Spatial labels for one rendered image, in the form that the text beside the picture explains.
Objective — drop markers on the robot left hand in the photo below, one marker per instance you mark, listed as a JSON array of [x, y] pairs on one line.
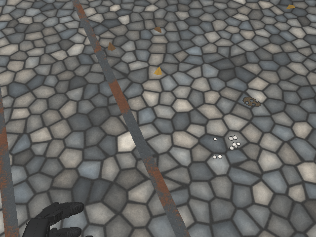
[[40, 225]]

